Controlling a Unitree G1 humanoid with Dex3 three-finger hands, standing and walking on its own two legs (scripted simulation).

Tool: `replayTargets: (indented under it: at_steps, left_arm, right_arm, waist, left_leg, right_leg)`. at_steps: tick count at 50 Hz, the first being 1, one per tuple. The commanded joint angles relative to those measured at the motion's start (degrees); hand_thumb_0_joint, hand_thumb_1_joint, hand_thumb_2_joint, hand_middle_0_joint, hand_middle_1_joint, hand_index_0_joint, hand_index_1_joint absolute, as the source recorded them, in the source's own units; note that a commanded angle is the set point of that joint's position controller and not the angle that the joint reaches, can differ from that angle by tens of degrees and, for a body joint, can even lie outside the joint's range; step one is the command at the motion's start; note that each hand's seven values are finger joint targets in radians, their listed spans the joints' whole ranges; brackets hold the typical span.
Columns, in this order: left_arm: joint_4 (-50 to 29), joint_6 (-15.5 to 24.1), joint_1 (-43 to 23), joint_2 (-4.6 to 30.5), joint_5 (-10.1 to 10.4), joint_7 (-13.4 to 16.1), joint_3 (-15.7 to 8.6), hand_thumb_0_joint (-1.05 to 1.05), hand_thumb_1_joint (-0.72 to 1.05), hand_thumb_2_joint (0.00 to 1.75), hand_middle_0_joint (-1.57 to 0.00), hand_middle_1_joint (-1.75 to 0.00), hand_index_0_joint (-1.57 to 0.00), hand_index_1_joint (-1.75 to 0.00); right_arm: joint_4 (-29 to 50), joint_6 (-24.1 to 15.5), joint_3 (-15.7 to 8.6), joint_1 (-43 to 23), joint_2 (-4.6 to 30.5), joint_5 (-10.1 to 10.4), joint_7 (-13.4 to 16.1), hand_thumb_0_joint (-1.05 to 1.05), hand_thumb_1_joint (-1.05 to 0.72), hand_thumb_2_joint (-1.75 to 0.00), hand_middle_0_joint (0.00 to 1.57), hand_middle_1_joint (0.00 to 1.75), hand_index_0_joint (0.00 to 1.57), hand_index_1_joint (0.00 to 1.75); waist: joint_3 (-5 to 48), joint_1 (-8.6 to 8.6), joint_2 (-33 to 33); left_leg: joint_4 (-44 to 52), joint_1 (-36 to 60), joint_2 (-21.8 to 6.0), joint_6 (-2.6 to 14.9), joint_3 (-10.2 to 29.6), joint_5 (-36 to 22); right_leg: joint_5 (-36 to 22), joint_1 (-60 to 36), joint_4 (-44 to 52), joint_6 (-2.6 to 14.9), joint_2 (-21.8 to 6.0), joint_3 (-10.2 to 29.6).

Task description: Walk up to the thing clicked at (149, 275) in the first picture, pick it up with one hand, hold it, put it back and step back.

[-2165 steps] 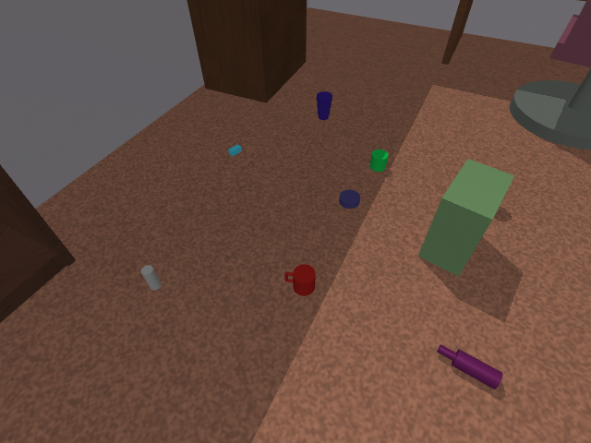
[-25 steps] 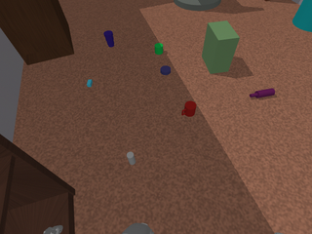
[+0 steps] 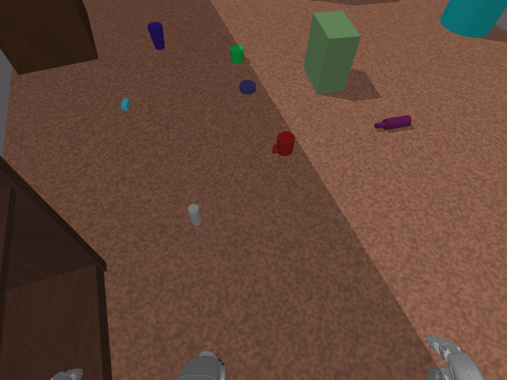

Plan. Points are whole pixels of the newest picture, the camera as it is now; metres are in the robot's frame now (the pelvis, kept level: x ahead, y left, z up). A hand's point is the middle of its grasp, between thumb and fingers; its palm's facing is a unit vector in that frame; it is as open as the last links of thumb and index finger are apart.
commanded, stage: step back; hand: left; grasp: from above
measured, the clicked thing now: (195, 215) +0.77 +0.28 -0.70
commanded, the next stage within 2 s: stand in 1.84 s
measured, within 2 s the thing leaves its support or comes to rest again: neither
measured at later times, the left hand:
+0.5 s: hand out of the picture -0.06 +0.25 -0.14, palm faces +0.08 -0.92 -0.37, open 7.4 cm
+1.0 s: hand out of the picture -0.27 +0.23 -0.13, palm faces +0.12 -0.89 -0.44, open 7.4 cm
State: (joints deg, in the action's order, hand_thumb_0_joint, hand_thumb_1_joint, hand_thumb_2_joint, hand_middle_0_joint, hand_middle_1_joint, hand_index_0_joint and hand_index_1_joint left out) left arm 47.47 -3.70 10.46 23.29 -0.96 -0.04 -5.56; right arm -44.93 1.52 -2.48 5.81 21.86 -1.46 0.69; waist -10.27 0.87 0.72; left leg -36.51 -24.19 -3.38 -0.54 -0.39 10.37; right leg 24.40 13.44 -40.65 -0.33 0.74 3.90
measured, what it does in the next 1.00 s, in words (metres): walks backwards: right foot, then left foot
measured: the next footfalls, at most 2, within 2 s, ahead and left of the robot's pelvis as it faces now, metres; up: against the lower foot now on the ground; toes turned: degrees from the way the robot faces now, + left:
right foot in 0.02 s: +0.00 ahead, -0.14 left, +0.00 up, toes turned +3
left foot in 0.32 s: -0.09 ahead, +0.09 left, +0.00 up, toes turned +3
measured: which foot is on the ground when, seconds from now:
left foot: down 0.00-0.04, up 0.06-0.30, down 0.32-0.70, up 0.72-0.96, down 0.98-1.00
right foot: up 0.00-0.00, down 0.02-0.34, up 0.36-0.66, down 0.68-1.00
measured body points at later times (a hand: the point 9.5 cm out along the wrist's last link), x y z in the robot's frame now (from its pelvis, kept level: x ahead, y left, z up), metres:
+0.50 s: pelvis -0.17 -0.02 +0.01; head -0.11 +0.00 +0.45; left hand -0.06 +0.30 -0.11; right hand -0.06 -0.33 -0.10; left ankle -0.13 +0.09 -0.72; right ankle -0.18 -0.16 -0.63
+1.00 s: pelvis -0.30 -0.06 +0.01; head -0.28 -0.07 +0.45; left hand -0.28 +0.28 -0.10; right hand -0.22 -0.38 -0.12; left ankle -0.31 +0.07 -0.72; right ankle -0.28 -0.18 -0.72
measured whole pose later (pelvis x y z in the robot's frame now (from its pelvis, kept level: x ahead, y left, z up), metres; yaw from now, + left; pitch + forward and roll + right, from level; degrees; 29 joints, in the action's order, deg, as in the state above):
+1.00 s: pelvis -0.30 -0.06 +0.01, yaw +7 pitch -2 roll +1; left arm 51.8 -0.8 13.1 23.0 -2.8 -0.5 -4.8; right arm -56.4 1.8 -3.8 15.6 22.8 -1.7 -0.8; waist -4.2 1.5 -0.3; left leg -34.9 -13.9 1.8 -0.4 1.9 21.6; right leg 20.3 16.0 -38.5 0.5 -3.8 -2.8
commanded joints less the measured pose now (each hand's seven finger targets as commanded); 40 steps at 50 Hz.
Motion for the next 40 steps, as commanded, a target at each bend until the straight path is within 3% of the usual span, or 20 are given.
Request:
replayTargets:
  at_steps: [1,2,3,5,6,12,15,16,17,18,20,22,28,32,33,34,35,36,38,40]
  left_arm:
    - [-1.8,2.7,8.3,14.2,-1.9,0.1,-4.3,0.0,0.9,0.9,-0.2,-0.3,-0.2,-0.3]
    - [-4.4,2.1,3.2,20.8,-1.5,0.1,-5.6,0.0,0.9,0.9,-0.2,-0.3,-0.2,-0.3]
    - [-6.4,2.6,-0.9,20.3,-1.4,0.5,-5.1,0.0,0.9,0.9,-0.2,-0.3,-0.2,-0.3]
    - [-7.3,2.8,-8.3,13.7,-1.2,1.2,-3.1,0.0,0.9,0.9,-0.2,-0.3,-0.2,-0.3]
    - [-7.4,2.8,-8.6,12.9,-1.6,1.3,-3.1,0.0,0.9,0.9,-0.2,-0.3,-0.2,-0.3]
    - [-6.8,2.0,-0.6,12.1,-1.6,2.0,-2.6,0.0,0.9,0.9,-0.2,-0.3,-0.2,-0.3]
    - [-7.7,0.9,-2.4,12.1,-0.4,1.5,-1.8,0.0,0.9,0.9,-0.2,-0.3,-0.2,-0.3]
    - [-8.0,0.6,-1.0,10.0,-0.2,1.4,-0.9,0.0,0.9,0.9,-0.2,-0.3,-0.2,-0.3]
    - [-9.0,0.7,-1.4,7.8,0.4,1.3,-0.2,0.0,0.9,0.9,-0.2,-0.3,-0.2,-0.3]
    - [-8.7,0.5,-6.5,10.8,-0.1,2.2,-1.9,0.0,0.9,0.9,-0.2,-0.3,-0.2,-0.3]
    - [-6.9,0.1,-4.7,9.9,0.7,2.1,-2.0,0.0,0.9,0.9,-0.2,-0.3,-0.2,-0.3]
    - [-4.7,0.2,-0.1,10.4,0.8,1.9,-1.9,0.0,0.9,0.9,-0.2,-0.3,-0.2,-0.3]
    - [-4.8,1.2,-1.0,9.0,-0.3,1.0,-1.4,0.0,0.9,0.9,-0.2,-0.3,-0.2,-0.3]
    - [0.5,2.5,7.3,8.4,-0.3,0.4,-1.5,0.0,0.9,0.9,-0.2,-0.3,-0.2,-0.3]
    - [2.0,2.9,8.4,9.5,-0.9,0.5,-2.0,0.0,0.9,0.9,-0.2,-0.3,-0.2,-0.3]
    - [2.0,3.2,8.9,12.9,-2.0,0.5,-3.1,0.0,0.9,0.9,-0.2,-0.3,-0.2,-0.3]
    - [-0.4,2.9,4.1,19.6,-2.0,0.5,-4.6,0.0,0.9,0.9,-0.2,-0.3,-0.2,-0.3]
    - [-2.2,3.1,-0.3,21.6,-2.0,0.8,-4.9,0.0,0.9,0.9,-0.2,-0.3,-0.2,-0.3]
    - [-3.2,4.0,-6.9,15.3,-1.5,1.3,-2.7,0.0,0.9,0.9,-0.2,-0.3,-0.2,-0.3]
    - [-2.8,4.7,-5.9,13.9,-2.0,1.2,-3.0,0.0,0.9,0.9,-0.2,-0.3,-0.2,-0.3]
  right_arm:
    - [4.1,0.2,-3.3,1.4,11.1,0.8,0.6,0.0,-0.9,-0.9,0.2,0.3,0.2,0.3]
    - [4.7,0.2,-3.7,-1.2,10.8,1.1,1.7,0.0,-0.9,-0.9,0.2,0.3,0.2,0.3]
    - [3.9,0.4,-4.5,-1.0,13.3,1.2,1.8,0.0,-0.9,-0.9,0.2,0.3,0.2,0.3]
    - [0.8,0.0,-4.1,3.8,12.5,1.6,1.4,0.0,-0.9,-0.9,0.2,0.3,0.2,0.3]
    - [0.5,-0.2,-3.6,5.0,11.9,1.8,1.3,0.0,-0.9,-0.9,0.2,0.3,0.2,0.3]
    - [1.2,-1.1,-2.7,3.9,9.8,0.5,1.1,0.0,-0.9,-0.9,0.2,0.3,0.2,0.3]
    - [-1.8,-1.5,-3.4,9.8,10.4,0.2,1.0,0.0,-0.9,-0.9,0.2,0.3,0.2,0.3]
    - [-1.8,-1.7,-4.2,9.7,12.7,-0.6,1.2,0.0,-0.9,-0.9,0.2,0.3,0.2,0.3]
    - [-0.7,-1.5,-5.4,6.3,19.9,-0.7,0.8,0.0,-0.9,-0.9,0.2,0.3,0.2,0.3]
    - [0.1,-1.6,-6.1,6.3,23.0,-0.5,0.5,0.0,-0.9,-0.9,0.2,0.3,0.2,0.3]
    - [-0.5,-2.1,-4.4,2.8,17.0,-0.6,1.2,0.0,-0.9,-0.9,0.2,0.3,0.2,0.3]
    - [0.4,-1.9,-3.9,0.1,15.1,-0.6,1.7,0.0,-0.9,-0.9,0.2,0.3,0.2,0.3]
    - [0.7,-1.0,-4.2,4.6,14.6,-0.8,1.2,0.0,-0.9,-0.9,0.2,0.3,0.2,0.3]
    - [1.1,0.4,-4.4,1.0,16.8,-0.4,0.5,0.0,-0.9,-0.9,0.2,0.3,0.2,0.3]
    - [0.9,0.8,-3.9,1.5,15.2,-0.2,0.3,0.0,-0.9,-0.9,0.2,0.3,0.2,0.3]
    - [1.7,0.8,-3.0,1.6,11.8,0.0,0.1,0.0,-0.9,-0.9,0.2,0.3,0.2,0.3]
    - [3.1,0.4,-2.8,-1.3,9.7,0.2,0.8,0.0,-0.9,-0.9,0.2,0.3,0.2,0.3]
    - [2.5,0.7,-4.0,-2.1,12.5,0.2,1.3,0.0,-0.9,-0.9,0.2,0.3,0.2,0.3]
    - [-0.6,0.4,-3.8,1.3,12.8,0.7,0.9,0.0,-0.9,-0.9,0.2,0.3,0.2,0.3]
    - [-1.9,-0.3,-3.6,4.0,12.4,0.6,0.4,0.0,-0.9,-0.9,0.2,0.3,0.2,0.3]
  waist:
    - [13.5,0.64,4.6]
    - [10.6,3.11,16.5]
    - [7.1,1.67,14.3]
    - [5.7,-2.72,5.4]
    - [6.2,-2.95,8.2]
    - [11.0,2.28,11.1]
    - [13.9,-0.31,8.0]
    - [14.3,0.11,3.4]
    - [13.3,0.25,-12.1]
    - [12.4,-3.61,-13.5]
    - [11.8,-0.09,-4.5]
    - [10.9,1.65,-6.8]
    - [13.9,-2.25,-10.8]
    - [17.6,1.15,-13.5]
    - [16.9,1.19,-10.0]
    - [13.2,1.31,0.2]
    - [10.3,3.4,12.6]
    - [5.7,3.35,11.7]
    - [2.8,-1.5,3.1]
    - [5.6,-1.04,6.4]
  left_leg:
    - [-6.1,-8.0,2.6,2.55,7.7,10.7]
    - [-21.0,-5.9,8.9,0.02,5.4,24.7]
    - [-29.9,-2.4,6.8,-0.44,10.7,24.0]
    - [-33.7,-1.9,10.1,0.18,10.4,16.7]
    - [-33.7,-0.9,9.8,0.08,8.5,15.6]
    - [-7.4,-1.4,6.1,-0.2,2.6,19.4]
    - [13.9,10.1,5.2,1.19,0.3,1.8]
    - [15.2,15.6,-1.2,3.38,9.5,-3.1]
    - [16.8,16.7,-14.9,10.72,27.2,-11.4]
    - [18.2,6.5,-21.0,17.77,33.7,-15.3]
    - [13.3,8.8,-14.2,14.74,20.4,-23.8]
    - [12.3,7.6,-12.1,13.6,14.7,-21.8]
    - [9.9,19.6,-12.0,14.95,14.6,-18.9]
    - [7.9,12.9,-9.4,10.65,11.3,-4.2]
    - [5.2,7.1,-6.7,7.77,9.5,1.2]
    - [-2.9,-6.0,-0.4,3.98,7.2,13.6]
    - [-13.7,-8.1,7.7,0.55,5.7,22.4]
    - [-23.9,-4.8,5.2,-0.69,11.4,23.0]
    - [-29.2,-5.6,7.8,-0.3,11.6,14.6]
    - [-29.0,-3.0,7.2,-0.84,8.4,12.8]
  right_leg:
    - [-5.7,-9.6,19.5,5.96,-10.8,16.2]
    - [-6.7,6.3,24.6,16.45,-23.9,27.4]
    - [-7.0,14.6,25.8,18.41,-26.2,29.9]
    - [-20.0,12.2,18.6,12.97,-15.4,11.5]
    - [-21.9,11.2,17.2,11.81,-13.7,8.1]
    - [-34.2,-8.4,10.0,11.33,-14.2,8.0]
    - [-32.2,-5.2,2.9,8.26,-12.5,6.4]
    - [-22.9,3.2,-0.4,5.29,-9.4,5.2]
    - [-1.1,15.0,-10.0,1.7,1.2,-2.7]
    - [13.8,10.8,-22.0,0.93,2.5,2.5]
    - [8.9,12.3,-31.6,2.07,4.3,9.1]
    - [5.3,12.4,-34.8,1.47,4.4,6.6]
    - [6.7,11.9,-13.2,-1.41,1.4,0.7]
    - [-3.1,-3.2,14.4,1.73,0.7,-4.8]
    - [-5.1,-7.5,18.2,2.79,0.9,-3.7]
    - [2.8,-9.6,19.9,5.06,-6.4,10.5]
    - [9.9,3.5,26.0,13.56,-21.6,26.4]
    - [13.1,15.1,28.6,17.76,-27.0,31.8]
    - [-1.0,12.4,22.1,12.69,-17.2,15.3]
    - [-0.3,8.9,20.3,11.03,-13.9,10.3]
